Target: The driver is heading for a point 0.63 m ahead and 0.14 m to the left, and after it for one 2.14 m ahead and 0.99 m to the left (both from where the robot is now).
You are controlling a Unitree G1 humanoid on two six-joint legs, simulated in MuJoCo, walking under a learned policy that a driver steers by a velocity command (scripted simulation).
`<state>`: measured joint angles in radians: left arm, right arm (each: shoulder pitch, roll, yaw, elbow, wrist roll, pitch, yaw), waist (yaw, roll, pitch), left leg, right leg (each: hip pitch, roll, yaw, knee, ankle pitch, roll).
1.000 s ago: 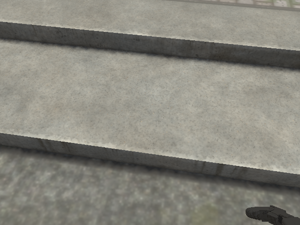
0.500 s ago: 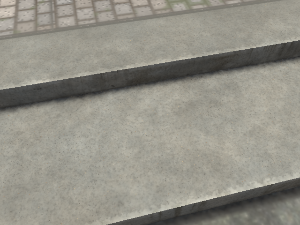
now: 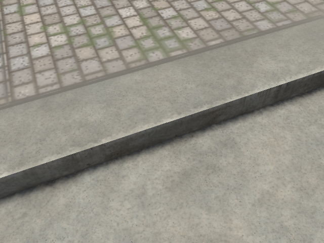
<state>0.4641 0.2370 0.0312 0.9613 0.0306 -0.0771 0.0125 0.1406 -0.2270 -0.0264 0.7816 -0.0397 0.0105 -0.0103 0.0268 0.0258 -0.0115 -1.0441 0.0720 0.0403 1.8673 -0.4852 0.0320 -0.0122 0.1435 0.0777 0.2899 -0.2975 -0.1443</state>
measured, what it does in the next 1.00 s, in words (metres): climbs, turning left: left foot 0.13 m higher, then right foot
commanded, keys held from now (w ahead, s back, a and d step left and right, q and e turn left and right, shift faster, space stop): w+q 0.66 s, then w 0.34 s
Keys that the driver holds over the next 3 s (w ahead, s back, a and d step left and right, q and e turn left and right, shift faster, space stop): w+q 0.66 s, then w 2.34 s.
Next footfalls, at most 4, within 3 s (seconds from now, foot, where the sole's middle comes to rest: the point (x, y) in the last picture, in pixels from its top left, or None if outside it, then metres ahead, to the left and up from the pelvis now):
0.20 left None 0.31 0.10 -0.65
0.72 right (156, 188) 0.68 0.10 -0.65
1.30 left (72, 127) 0.91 0.46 -0.53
1.92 right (82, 77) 1.24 0.48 -0.53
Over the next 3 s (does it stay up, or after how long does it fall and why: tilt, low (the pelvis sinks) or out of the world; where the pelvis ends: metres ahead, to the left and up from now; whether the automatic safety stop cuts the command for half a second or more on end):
stays up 1.58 0.77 0.24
